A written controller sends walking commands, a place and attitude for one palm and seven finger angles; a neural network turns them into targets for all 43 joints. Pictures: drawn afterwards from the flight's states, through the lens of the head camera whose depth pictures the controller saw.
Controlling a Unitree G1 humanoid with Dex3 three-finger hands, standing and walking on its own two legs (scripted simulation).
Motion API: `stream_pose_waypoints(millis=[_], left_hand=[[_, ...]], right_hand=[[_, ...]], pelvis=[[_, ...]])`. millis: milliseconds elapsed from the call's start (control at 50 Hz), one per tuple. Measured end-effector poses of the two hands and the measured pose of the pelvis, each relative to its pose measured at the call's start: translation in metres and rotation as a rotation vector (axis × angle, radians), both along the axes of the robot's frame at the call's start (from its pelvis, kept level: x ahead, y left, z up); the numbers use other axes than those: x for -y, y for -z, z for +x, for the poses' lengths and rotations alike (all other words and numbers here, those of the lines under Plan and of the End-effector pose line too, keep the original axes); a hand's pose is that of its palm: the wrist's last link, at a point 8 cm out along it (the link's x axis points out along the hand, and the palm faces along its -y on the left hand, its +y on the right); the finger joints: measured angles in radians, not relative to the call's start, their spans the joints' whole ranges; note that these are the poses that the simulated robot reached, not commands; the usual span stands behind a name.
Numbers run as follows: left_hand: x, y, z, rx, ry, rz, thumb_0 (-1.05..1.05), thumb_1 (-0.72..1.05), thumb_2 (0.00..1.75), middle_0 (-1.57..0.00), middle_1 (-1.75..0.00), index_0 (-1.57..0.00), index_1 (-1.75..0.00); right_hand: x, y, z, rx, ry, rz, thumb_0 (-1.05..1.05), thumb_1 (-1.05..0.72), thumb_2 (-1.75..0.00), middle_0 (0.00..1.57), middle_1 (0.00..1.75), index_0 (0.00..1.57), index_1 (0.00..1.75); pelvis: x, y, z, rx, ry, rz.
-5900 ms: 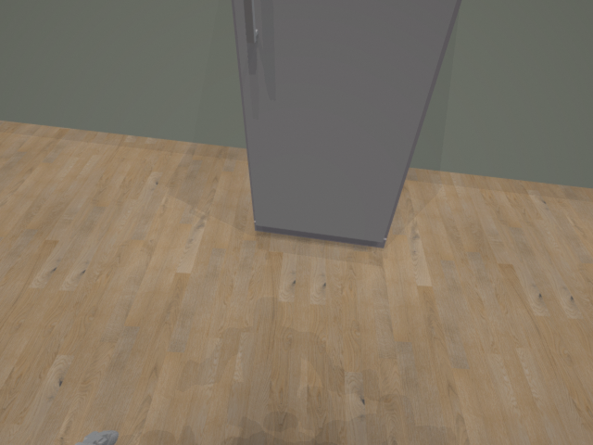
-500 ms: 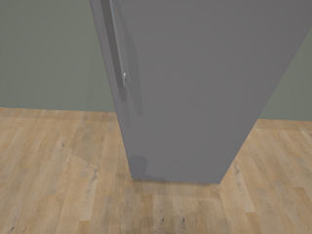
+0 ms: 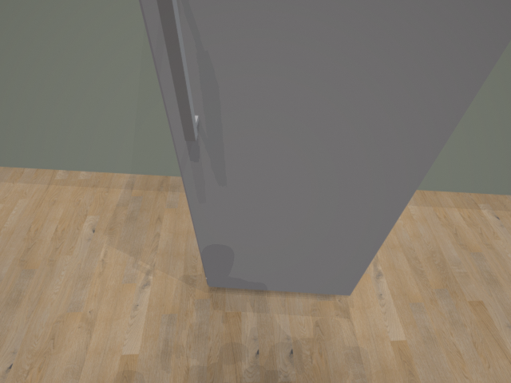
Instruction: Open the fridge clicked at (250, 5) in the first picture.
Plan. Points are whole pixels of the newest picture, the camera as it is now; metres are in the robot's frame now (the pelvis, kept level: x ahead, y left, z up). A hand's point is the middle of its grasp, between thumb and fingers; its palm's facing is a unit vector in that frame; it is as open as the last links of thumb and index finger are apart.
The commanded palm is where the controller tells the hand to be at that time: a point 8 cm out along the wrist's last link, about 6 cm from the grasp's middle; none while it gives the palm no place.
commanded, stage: look again from close up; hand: left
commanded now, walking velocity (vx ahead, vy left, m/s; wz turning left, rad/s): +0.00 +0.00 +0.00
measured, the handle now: (182, 62) +0.52 +0.16 +0.24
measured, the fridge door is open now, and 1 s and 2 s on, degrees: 0 0 0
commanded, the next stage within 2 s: raise the hand to about handle height in 0.52 s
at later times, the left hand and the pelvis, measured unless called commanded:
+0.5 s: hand out of the picture +0.01 +0.17 -0.17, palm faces +0.01 -0.98 -0.22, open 7.4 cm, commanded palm none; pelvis +0.00 -0.02 +0.00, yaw +0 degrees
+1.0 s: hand (130, 363) +0.15 +0.19 -0.01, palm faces +0.01 -1.00 -0.04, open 8.3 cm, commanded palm +0.12 +0.25 +0.00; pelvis -0.03 -0.03 -0.05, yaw +1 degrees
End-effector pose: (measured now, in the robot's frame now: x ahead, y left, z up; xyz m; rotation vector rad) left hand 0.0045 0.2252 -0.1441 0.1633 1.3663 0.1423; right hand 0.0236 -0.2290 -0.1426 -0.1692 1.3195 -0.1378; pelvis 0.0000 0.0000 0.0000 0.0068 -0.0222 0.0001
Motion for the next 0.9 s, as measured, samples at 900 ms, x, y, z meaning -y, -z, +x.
stream_pose_waypoints(millis=[900], left_hand=[[-0.006,-0.164,0.153,1.363,0.108,-0.034,0.01,0.77,0.84,-0.21,-0.39,-0.21,-0.39]], right_hand=[[0.044,-0.050,0.120,0.730,-0.063,-0.068,0.01,-0.90,-0.90,0.20,0.30,0.20,0.30]], pelvis=[[0.028,0.030,-0.026,-0.115,-0.019,0.000]])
